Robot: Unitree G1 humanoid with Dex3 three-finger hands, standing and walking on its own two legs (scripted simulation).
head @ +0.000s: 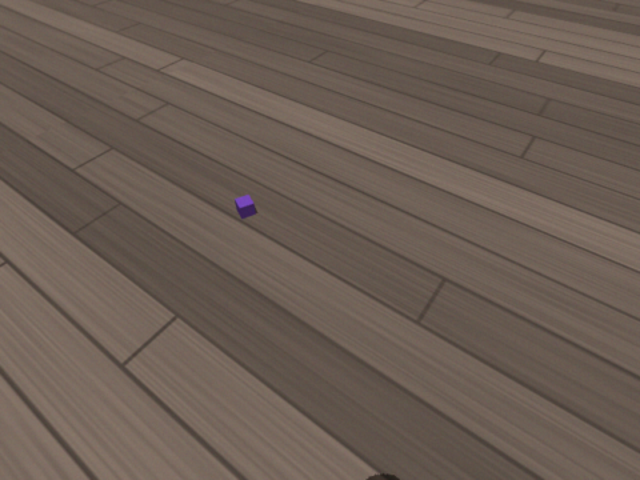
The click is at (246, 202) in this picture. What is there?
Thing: cube
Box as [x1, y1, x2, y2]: [235, 194, 255, 218]
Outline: 248,194 235,199 237,210 242,218 255,213 253,202
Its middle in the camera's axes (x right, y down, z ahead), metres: -0.32 -0.14 +1.77
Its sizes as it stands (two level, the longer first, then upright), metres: 0.067 0.067 0.067
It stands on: the floor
